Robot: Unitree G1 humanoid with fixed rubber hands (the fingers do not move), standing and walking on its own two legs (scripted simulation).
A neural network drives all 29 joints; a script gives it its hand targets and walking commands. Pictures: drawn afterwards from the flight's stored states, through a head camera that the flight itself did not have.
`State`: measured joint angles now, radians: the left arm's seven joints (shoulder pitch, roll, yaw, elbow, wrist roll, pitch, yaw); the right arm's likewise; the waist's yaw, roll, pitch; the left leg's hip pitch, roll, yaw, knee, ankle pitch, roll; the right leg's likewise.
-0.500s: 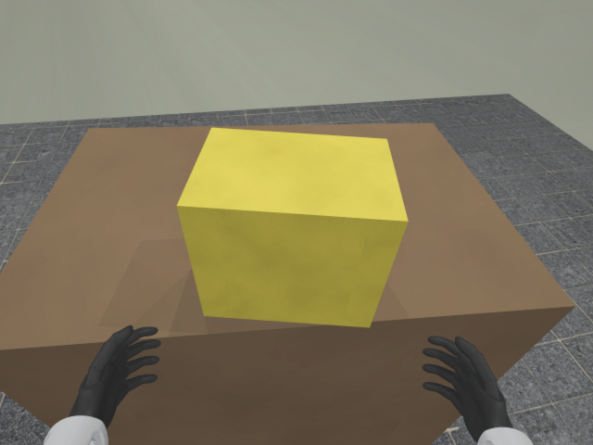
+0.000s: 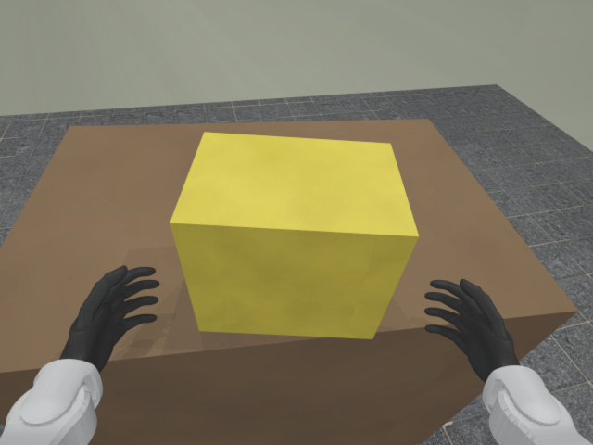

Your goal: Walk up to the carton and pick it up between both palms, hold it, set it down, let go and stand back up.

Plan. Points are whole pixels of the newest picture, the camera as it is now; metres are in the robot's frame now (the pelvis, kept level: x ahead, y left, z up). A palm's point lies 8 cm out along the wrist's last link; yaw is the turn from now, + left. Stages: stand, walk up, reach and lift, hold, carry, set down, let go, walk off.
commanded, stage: reach and lift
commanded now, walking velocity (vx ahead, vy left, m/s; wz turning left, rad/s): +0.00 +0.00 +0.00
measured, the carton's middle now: (292, 240) +0.37 +0.02 +0.11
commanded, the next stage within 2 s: none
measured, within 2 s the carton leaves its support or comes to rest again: neither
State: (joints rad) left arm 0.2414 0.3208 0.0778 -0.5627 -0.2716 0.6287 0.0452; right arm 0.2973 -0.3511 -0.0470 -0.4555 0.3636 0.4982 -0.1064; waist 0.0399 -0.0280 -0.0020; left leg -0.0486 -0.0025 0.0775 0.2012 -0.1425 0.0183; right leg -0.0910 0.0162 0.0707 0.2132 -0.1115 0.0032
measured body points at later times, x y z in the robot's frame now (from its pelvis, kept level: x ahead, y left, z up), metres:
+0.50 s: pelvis -0.01 +0.00 +0.00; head -0.02 +0.01 +0.45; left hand +0.29 +0.23 +0.17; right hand +0.30 -0.22 +0.15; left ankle -0.02 +0.10 -0.75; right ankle +0.00 -0.12 -0.75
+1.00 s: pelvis -0.02 +0.00 +0.00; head -0.02 +0.01 +0.45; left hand +0.36 +0.24 +0.23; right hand +0.37 -0.22 +0.21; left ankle -0.02 +0.10 -0.75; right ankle +0.00 -0.12 -0.75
